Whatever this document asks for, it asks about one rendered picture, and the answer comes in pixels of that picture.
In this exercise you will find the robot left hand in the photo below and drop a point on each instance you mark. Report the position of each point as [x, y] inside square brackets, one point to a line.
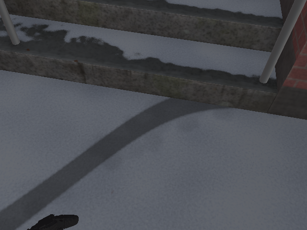
[53, 222]

